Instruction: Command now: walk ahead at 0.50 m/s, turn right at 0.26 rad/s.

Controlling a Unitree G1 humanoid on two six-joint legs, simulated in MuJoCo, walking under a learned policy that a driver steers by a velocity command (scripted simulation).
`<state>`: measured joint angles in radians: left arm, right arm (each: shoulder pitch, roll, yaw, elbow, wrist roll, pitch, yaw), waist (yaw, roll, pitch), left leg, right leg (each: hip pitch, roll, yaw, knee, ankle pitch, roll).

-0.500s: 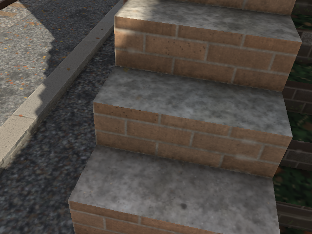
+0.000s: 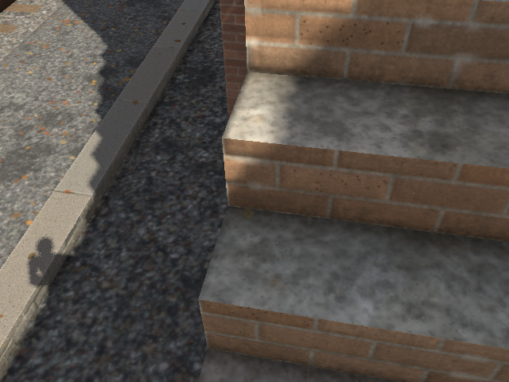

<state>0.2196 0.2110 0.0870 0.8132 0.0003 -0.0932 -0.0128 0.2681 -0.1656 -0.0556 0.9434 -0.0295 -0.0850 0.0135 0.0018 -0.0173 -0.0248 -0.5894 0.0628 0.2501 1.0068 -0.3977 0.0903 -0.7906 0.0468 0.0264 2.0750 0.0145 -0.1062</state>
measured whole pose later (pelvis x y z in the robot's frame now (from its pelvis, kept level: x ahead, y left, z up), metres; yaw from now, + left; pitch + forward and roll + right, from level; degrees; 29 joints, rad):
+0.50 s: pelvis +0.22 -0.09 +0.08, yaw -15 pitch -1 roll -2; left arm 0.07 0.15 0.04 0.67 -0.03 0.03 -0.03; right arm 0.58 -0.08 -0.01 1.10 -0.02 -0.10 -0.03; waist 0.01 0.00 -0.06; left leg 0.19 0.23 0.45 0.25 -0.24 -0.08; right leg -0.93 0.00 -0.19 1.59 -0.57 -0.20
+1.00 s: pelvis +0.45 -0.22 +0.31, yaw -24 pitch +0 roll +4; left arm 0.47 0.09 0.01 1.05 -0.05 -0.13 0.05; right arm 0.07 -0.01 0.07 0.68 0.02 0.00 -0.02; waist -0.02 0.02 -0.01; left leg -1.01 -0.09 0.24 1.60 -0.41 0.19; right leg 0.02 0.04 -0.08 0.37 0.00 -0.07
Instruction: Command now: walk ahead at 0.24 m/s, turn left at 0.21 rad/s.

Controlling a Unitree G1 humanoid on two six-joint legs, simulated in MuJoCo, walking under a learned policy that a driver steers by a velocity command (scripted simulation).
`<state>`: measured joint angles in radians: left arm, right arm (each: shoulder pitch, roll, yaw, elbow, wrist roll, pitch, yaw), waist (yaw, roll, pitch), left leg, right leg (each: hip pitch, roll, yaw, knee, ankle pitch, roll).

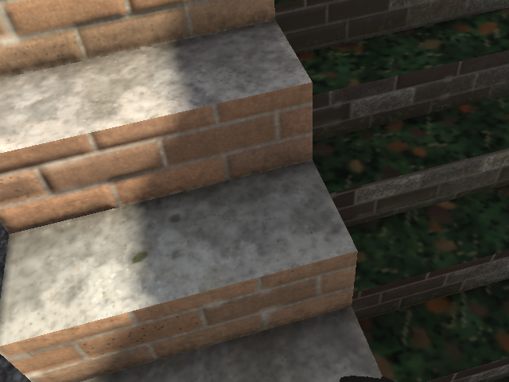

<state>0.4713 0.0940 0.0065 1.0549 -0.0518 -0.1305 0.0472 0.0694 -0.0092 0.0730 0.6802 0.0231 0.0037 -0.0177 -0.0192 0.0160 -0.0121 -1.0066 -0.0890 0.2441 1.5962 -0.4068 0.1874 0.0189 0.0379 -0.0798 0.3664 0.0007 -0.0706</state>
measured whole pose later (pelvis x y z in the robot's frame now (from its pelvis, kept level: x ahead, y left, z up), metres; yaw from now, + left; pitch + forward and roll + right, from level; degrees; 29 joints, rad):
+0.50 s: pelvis +0.13 -0.04 +0.14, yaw +14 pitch +3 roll -1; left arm 0.26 0.19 -0.02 0.71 0.02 -0.10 0.06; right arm 0.15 -0.27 -0.10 0.70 0.00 -0.02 -0.01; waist -0.04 0.06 -0.06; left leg -0.63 -0.08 -0.04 1.57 -0.41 -0.04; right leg -0.26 -0.05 -0.14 0.55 -0.32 -0.02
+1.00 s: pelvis +0.11 +0.00 +0.13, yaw +32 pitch +2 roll +0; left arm 0.15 0.18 0.02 0.59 0.02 0.00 0.00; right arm 0.12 -0.22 -0.05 0.60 -0.01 0.04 -0.05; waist 0.01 -0.05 -0.05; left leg -0.39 -0.07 -0.11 0.63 -0.27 0.01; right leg -0.55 -0.02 -0.02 1.22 -0.32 -0.01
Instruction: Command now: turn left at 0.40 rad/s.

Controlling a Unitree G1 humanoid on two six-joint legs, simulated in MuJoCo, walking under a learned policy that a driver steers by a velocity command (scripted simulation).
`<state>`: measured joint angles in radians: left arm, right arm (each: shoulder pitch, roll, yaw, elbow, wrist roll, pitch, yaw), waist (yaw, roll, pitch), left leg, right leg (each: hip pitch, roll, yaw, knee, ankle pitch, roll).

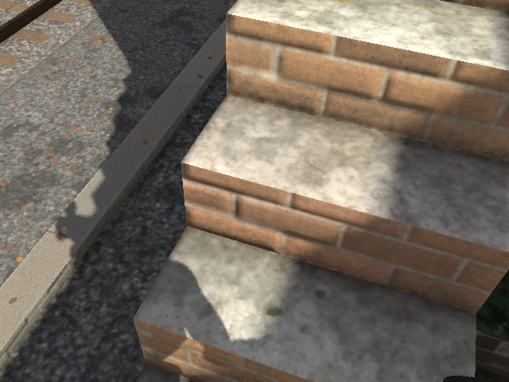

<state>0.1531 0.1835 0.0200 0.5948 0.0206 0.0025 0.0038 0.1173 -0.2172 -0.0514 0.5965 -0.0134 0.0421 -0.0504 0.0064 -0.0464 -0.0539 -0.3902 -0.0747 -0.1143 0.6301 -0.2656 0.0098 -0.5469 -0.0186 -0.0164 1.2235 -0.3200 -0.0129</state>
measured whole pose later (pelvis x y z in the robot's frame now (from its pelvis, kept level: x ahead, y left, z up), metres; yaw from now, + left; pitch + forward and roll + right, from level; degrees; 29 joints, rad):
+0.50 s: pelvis -0.03 +0.00 +0.01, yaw +0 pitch +0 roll +0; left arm 0.34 0.19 0.08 0.82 0.01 -0.02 0.01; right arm 0.32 -0.20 -0.05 0.75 -0.03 0.01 -0.06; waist 0.02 0.03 0.03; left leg -0.26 0.05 0.04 0.54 -0.28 -0.01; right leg -0.25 0.03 -0.03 0.51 -0.26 -0.04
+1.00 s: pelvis -0.06 -0.01 -0.01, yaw -16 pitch +0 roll -1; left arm 0.26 0.21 0.06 0.70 0.03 0.00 0.00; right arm 0.25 -0.27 -0.07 0.64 -0.02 0.02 -0.03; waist 0.01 0.07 -0.01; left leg -0.65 0.04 0.00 1.55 -0.27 -0.04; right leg -0.38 0.05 0.00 0.70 -0.34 -0.06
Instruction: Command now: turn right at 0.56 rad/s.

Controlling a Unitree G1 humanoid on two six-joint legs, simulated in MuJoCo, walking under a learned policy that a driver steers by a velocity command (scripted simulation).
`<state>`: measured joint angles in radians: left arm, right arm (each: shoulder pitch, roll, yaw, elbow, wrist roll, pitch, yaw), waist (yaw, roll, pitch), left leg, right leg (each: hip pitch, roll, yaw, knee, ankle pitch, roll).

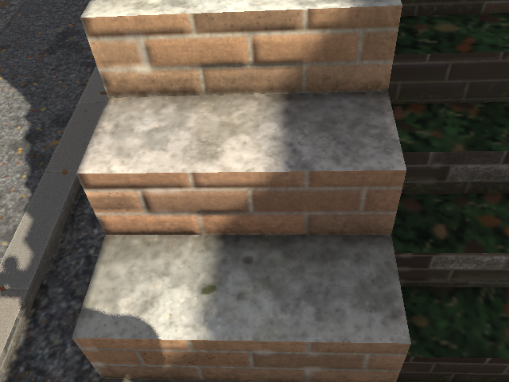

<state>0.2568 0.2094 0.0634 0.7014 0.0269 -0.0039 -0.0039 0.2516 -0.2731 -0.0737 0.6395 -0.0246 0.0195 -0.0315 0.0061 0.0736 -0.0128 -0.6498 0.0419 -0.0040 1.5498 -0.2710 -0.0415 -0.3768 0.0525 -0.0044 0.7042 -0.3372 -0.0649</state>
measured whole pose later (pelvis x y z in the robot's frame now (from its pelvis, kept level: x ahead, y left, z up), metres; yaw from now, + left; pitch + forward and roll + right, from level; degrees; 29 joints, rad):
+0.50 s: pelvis +0.00 +0.04 +0.01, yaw -14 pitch +1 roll -1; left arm 0.12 0.21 0.04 0.64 0.01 0.02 -0.01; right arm 0.24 -0.18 -0.03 0.60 -0.04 0.00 -0.03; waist -0.06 -0.02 0.03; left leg -0.37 0.02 0.09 0.61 -0.27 0.07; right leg -0.52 0.00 0.03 0.99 -0.51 0.08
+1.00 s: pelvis +0.13 +0.07 +0.02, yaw -13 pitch -1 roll +1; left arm 0.55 0.10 0.01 1.01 0.06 -0.14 0.00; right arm 0.02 -0.11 0.00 0.60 0.00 0.03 0.02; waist 0.06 0.04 -0.05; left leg -1.19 -0.02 0.00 2.20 -0.37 0.09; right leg -0.03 -0.12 -0.06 0.43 -0.39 0.05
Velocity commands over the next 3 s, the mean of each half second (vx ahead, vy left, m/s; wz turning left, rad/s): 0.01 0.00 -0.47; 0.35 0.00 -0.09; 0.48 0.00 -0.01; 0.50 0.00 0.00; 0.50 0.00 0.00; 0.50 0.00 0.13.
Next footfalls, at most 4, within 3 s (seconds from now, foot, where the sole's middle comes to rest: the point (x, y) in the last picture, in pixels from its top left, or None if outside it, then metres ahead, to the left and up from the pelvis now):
0.22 left None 0.10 0.11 -0.75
0.60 right None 0.04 -0.08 -0.75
1.12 left None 0.36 0.18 -0.54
1.60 right None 0.26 -0.01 -0.56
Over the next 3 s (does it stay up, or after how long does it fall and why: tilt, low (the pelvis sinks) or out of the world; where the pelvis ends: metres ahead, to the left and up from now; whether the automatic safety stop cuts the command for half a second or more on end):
stays up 0.68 -0.04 0.41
